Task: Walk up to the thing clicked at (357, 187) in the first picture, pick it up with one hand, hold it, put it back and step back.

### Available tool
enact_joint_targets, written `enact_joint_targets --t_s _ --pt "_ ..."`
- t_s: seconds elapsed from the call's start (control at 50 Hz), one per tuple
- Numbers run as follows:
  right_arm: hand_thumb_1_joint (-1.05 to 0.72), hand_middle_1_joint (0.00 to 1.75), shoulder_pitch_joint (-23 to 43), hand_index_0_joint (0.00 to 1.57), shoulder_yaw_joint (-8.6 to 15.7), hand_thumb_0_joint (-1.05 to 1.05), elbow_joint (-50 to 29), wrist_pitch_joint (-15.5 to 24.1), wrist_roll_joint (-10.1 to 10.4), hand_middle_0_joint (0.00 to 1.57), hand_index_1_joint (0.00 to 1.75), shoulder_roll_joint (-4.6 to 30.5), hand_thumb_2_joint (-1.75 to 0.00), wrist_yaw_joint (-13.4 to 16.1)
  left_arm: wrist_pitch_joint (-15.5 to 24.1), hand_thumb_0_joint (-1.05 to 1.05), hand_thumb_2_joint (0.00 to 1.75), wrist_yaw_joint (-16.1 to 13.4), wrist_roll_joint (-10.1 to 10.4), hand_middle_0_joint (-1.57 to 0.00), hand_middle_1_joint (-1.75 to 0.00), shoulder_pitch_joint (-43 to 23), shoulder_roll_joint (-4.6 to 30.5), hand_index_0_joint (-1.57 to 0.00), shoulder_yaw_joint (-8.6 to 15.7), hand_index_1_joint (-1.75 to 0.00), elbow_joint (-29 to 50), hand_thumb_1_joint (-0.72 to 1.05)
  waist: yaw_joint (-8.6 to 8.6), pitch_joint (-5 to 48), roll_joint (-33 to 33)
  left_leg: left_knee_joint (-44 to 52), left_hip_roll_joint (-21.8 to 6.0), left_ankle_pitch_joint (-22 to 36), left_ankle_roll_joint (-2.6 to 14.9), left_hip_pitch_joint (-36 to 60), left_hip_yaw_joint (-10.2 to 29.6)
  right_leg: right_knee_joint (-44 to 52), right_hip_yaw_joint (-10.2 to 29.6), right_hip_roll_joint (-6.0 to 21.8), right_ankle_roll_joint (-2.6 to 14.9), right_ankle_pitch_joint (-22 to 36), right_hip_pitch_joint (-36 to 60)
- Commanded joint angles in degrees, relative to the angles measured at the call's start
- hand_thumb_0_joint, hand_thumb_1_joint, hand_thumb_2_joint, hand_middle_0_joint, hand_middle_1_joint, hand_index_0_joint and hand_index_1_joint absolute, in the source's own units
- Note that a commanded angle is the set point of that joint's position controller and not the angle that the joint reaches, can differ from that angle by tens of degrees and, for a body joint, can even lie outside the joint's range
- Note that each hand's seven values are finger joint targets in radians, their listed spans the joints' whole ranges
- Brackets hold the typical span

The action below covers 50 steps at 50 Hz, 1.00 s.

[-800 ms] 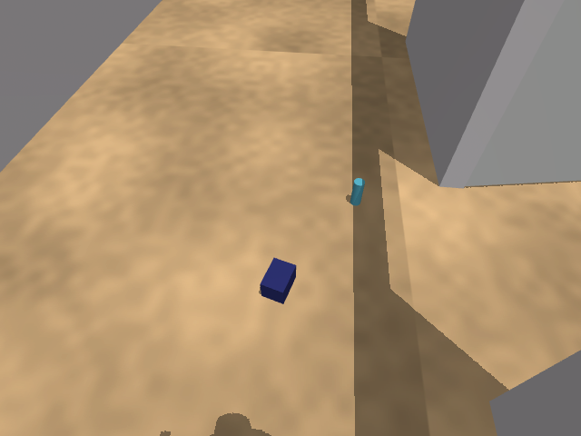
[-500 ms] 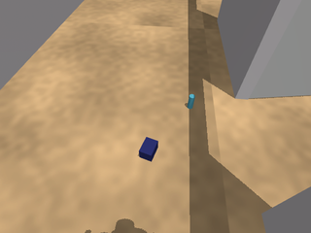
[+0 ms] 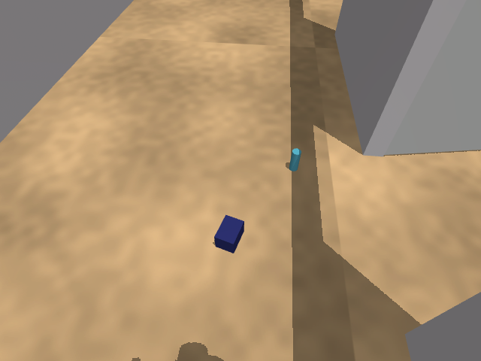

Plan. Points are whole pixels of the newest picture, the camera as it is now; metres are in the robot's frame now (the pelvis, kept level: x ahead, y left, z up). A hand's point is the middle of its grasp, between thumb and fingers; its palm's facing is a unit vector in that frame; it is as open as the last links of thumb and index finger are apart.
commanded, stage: stand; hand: left
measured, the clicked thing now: (295, 160) +1.21 -0.27 -0.72
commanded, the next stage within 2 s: walk up in 0.32 s
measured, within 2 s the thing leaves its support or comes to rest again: neither
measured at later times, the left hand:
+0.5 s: hand out of the picture +0.10 +0.26 -0.15, palm faces -0.11 -0.93 -0.36, open 7.4 cm
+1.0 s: hand (186, 299) +0.26 +0.13 -0.16, palm faces -0.23 -0.92 -0.32, open 7.4 cm
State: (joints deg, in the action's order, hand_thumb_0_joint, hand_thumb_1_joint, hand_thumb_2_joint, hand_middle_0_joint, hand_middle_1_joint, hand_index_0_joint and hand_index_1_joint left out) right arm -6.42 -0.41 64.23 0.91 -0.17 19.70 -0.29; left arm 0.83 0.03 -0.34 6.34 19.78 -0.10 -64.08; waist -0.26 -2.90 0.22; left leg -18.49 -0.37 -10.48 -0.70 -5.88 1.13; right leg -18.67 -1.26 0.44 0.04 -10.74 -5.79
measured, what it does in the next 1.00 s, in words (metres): walks ahead, turning right: right foot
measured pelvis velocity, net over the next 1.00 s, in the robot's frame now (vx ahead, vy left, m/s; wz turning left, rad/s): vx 0.19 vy -0.12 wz -0.27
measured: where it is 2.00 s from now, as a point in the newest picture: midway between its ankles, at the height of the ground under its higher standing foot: (304, 272)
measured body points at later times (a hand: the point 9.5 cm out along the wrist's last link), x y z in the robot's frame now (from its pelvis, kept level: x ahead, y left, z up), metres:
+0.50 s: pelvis +0.02 -0.02 -0.01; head +0.02 -0.03 +0.44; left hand +0.10 +0.30 -0.12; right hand +0.05 -0.35 -0.13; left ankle +0.00 +0.13 -0.75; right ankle +0.03 -0.16 -0.71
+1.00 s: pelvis +0.19 -0.12 -0.02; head +0.20 -0.12 +0.43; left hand +0.27 +0.18 -0.14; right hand +0.20 -0.46 -0.12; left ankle +0.32 -0.02 -0.73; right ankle +0.11 -0.23 -0.75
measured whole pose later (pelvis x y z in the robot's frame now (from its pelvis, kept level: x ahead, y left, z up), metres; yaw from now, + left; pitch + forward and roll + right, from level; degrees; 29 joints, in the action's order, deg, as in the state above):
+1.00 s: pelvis +0.19 -0.12 -0.02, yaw -16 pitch -2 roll -2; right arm -13.8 3.8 51.2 3.1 -1.5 23.8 -4.6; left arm 2.7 3.8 -0.5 21.7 22.3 3.3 -51.6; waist -3.1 -3.6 1.4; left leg -40.6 -5.5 -15.3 0.4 -26.3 -1.4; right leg -29.0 0.3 -2.3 1.2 -19.8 -6.9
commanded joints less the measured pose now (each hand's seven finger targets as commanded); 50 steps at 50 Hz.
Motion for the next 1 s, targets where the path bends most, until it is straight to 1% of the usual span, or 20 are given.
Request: enact_joint_targets --t_s 0.0,0.28,0.3,0.32,0.34,0.36,0.4,0.5,0.56,0.6,0.62,0.64,0.66,0.68,0.7,0.74,0.78,0.92,0.96,0.98 --pt "-0.9 0.3 2.19 0.2 2.32 0.0 -3.37 1.03 -0.07 0.2 0.3 11.99 -0.9 1.01 1.09 0.0 0.9 -0.58 -0.11 -0.2 -0.3 -2.2 12.1 -0.2 2.22 -0.3 3.32 0.9 0.15 5.04 -0.01 2.09 -6.88 10.79 1.96 0.54 4.86 2.56 5.63 7.2 1.56 9.99 1.73" --pt "-0.9 0.3 2.06 0.2 2.3 0.0 -3.34 0.91 -0.19 0.2 0.3 12.02 -0.9 0.9 1.11 0.0 0.9 -0.55 -0.16 -0.2 -0.3 -1.84 12.35 -0.2 2.28 -0.3 3.27 0.9 0.21 4.27 0.16 2.61 -6.82 7.73 1.84 0.46 4.97 3.44 6.02 7.04 1.66 7.18 0.66" --pt "-0.9 0.3 -2.26 0.2 6.58 0.0 -7.49 2.57 -1.8 0.2 0.3 18.9 -0.9 0.37 0.66 0.0 0.9 1.58 -1.82 -0.2 -0.3 1.32 17.42 -0.2 6.77 -0.3 8.62 0.9 1.78 8.87 -2.0 -3.24 -6.22 -17.5 5.87 7.78 3.87 -2.3 8.14 3.12 3.69 -16.4 -7.55" --pt "-0.9 0.3 -5.43 0.2 7.65 0.0 -6.0 2.96 -2.08 0.2 0.3 19.93 -0.9 0.3 0.12 0.0 0.9 2.55 -2.16 -0.2 -0.3 -2.0 16.37 -0.2 6.65 -0.3 8.99 0.9 4.05 4.24 0.81 -1.49 -8.93 -28.01 7.91 11.15 7.34 -7.12 7.01 2.5 3.57 -24.32 -21.06" --pt "-0.9 0.3 -8.08 0.2 8.71 0.0 -5.81 3.23 -2.31 0.2 0.3 21.69 -0.9 0.42 -0.38 0.0 0.9 3.37 -2.04 -0.2 -0.3 -5.46 14.47 -0.2 6.4 -0.3 10.88 0.9 6.07 0.56 8.34 5.86 -15.82 -34.44 10.84 13.73 15.07 -19.42 2.69 0.82 2.22 -19.01 -31.18" --pt "-0.9 0.3 -8.81 0.2 9.4 0.0 -6.83 3.5 -2.07 0.2 0.3 22.81 -0.9 0.53 -0.65 0.0 0.9 3.87 -2.56 -0.2 -0.3 -8.22 14.63 -0.2 6.69 -0.3 12.51 0.9 7.02 -2.15 8.84 10.74 -24.29 -33.45 14.54 10.12 21.69 -29.96 4.07 2.11 1.3 -16.35 -35.38" --pt "-0.9 0.3 -5.3 0.2 9.37 0.0 -9.5 4.39 -2.05 0.2 0.3 22.5 -0.9 0.69 -0.27 0.0 0.9 4.39 -2.17 -0.2 -0.3 -5.42 15.53 -0.2 7.23 -0.3 13.39 0.9 3.95 -4.49 4.01 12.32 -26.79 -27.8 15.3 3.01 22.89 -35.27 9.7 6.12 1.3 -13.68 -33.29" --pt "-0.9 0.3 2.77 0.2 9.2 0.0 -14.39 4.96 -3.01 0.2 0.3 19.91 -0.9 -0.41 -0.54 0.0 0.9 7.11 -1.18 -0.2 -0.3 4.73 14.14 -0.2 7.65 -0.3 12.67 0.9 -1.9 -1.62 10.37 7.67 -16.95 -19.31 10.71 -1.47 2.37 -24.44 2.83 7.05 0.48 -10.3 -20.45" --pt "-0.9 0.3 1.4 0.2 9.15 0.0 -14.8 4.5 -3.12 0.2 0.3 19.63 -0.9 -0.74 -0.15 0.0 0.9 7.09 -1.31 -0.2 -0.3 5.08 14.79 -0.2 8.37 -0.3 12.69 0.9 -1.5 -2.25 8.62 2.28 -13.81 -20.44 8.91 -9.14 -3.47 -19.18 -1.59 4.94 0.52 -6.78 -10.05" --pt "-0.9 0.3 1.17 0.2 8.76 0.0 -14.79 3.61 -2.71 0.2 0.3 19.04 -0.9 -0.89 0.41 0.0 0.9 6.24 -1.75 -0.2 -0.3 12.14 15.08 -0.2 8.93 -0.3 10.44 0.9 -4.67 0.14 1.29 -10.27 -11.58 -20.98 7.79 -14.12 -7.35 -15.26 -5.84 1.31 0.8 -1.47 0.25" --pt "-0.9 0.3 -0.61 0.2 7.76 0.0 -14.8 3.14 -2.78 0.2 0.3 16.4 -0.9 -0.84 0.99 0.0 0.9 5.11 -1.91 -0.2 -0.3 19.88 17.74 -0.2 10.22 -0.3 8.41 0.9 -7.98 3.33 -8.31 -25.05 -8.86 -18.31 6.49 -18.59 -8.97 -15.3 -3.59 -0.44 1.33 -5.94 8.56" --pt "-0.9 0.3 -1.4 0.2 6.03 0.0 -16.22 3.03 -2.35 0.2 0.3 11.61 -0.9 -1.08 1.33 0.0 0.9 3.87 -2.16 -0.2 -0.3 25.09 22.16 -0.2 11.49 -0.3 8.0 0.9 -10.63 2.37 -23.79 -42.16 -1.78 -24.63 4.43 -28.94 -11.39 -3.77 10.82 5.68 4.31 -21.93 11.06" --pt "-0.9 0.3 -3.01 0.2 5.63 0.0 -18.0 2.8 -1.1 0.2 0.3 12.08 -0.9 -1.46 1.84 0.0 0.9 3.58 -1.75 -0.2 -0.3 21.18 25.2 -0.2 11.42 -0.3 11.04 0.9 -7.21 1.07 -23.59 -49.33 0.89 -24.01 1.65 -33.87 -5.22 11.18 38.07 17.33 9.44 -38.38 4.93" --pt "-0.9 0.3 -2.02 0.2 7.09 0.0 -17.47 2.62 -1.48 0.2 0.3 17.42 -0.9 -1.29 1.83 0.0 0.9 3.83 -0.87 -0.2 -0.3 15.51 27.04 -0.2 11.18 -0.3 13.19 0.9 -4.99 -3.62 -15.47 -49.72 -2.52 -22.11 1.31 -30.69 -0.93 13.87 46.36 22.02 13.96 -44.62 -3.74" --pt "-0.9 0.3 -1.67 0.2 7.66 0.0 -16.62 2.86 -1.21 0.2 0.3 19.47 -0.9 -1.32 1.89 0.0 0.9 3.68 -0.2 -0.2 -0.3 12.85 26.16 -0.2 10.95 -0.3 14.49 0.9 -3.8 -5.95 -10.83 -49.93 -5.02 -18.92 1.71 -30.91 0.59 12.48 44.09 21.02 15.28 -40.1 -5.46" --pt "-0.9 0.3 -5.8 0.2 7.26 0.0 -14.14 2.98 -0.01 0.2 0.3 18.16 -0.9 -1.64 2.44 0.0 0.9 2.77 0.29 -0.2 -0.3 10.44 21.76 -0.2 9.55 -0.3 15.1 0.9 -1.37 -3.14 -7.45 -46.68 -7.2 -12.07 2.83 -28.34 1.69 7.29 29.64 15.51 11.93 -25.58 -3.45" --pt "-0.9 0.3 -8.79 0.2 7.07 0.0 -13.85 2.9 -0.08 0.2 0.3 16.86 -0.9 -2.11 2.94 0.0 0.9 2.67 0.08 -0.2 -0.3 10.62 20.54 -0.2 8.96 -0.3 15.34 0.9 -0.52 -1.93 -8.81 -41.32 -7.35 -9.65 3.08 -23.41 1.02 5.82 23.24 13.03 11.22 -19.13 -6.29" --pt "-0.9 0.3 -3.55 0.2 7.87 0.0 -18.43 3.57 -1.59 0.2 0.3 15.79 -0.9 -3.44 4.02 0.0 0.9 2.71 0.0 -0.2 -0.3 11.4 19.51 -0.2 8.09 -0.3 18.57 0.9 -1.88 -3.41 -4.23 -21.93 -5.69 -3.92 0.78 -18.87 -2.0 4.44 16.12 11.4 12.05 -15.07 -10.29" --pt "-0.9 0.3 -3.75 0.2 7.94 0.0 -18.93 4.11 -1.46 0.2 0.3 15.05 -0.9 -3.36 4.16 0.0 0.9 2.8 -0.23 -0.2 -0.3 10.88 19.59 -0.2 7.87 -0.3 19.29 0.9 -1.29 -2.76 -4.28 -18.76 -4.85 -1.63 1.08 -14.42 -3.44 2.18 14.44 11.22 11.38 -10.14 -11.94" --pt "-0.9 0.3 -6.96 0.2 8.05 0.0 -18.44 4.4 -1.47 0.2 0.3 14.64 -0.9 -3.19 4.24 0.0 0.9 2.74 -0.32 -0.2 -0.3 9.04 19.82 -0.2 7.85 -0.3 19.83 0.9 0.95 -1.06 -4.75 -16.54 -4.33 0.63 1.38 -9.28 -4.46 -0.96 13.34 11.18 10.57 -6.06 -12.98"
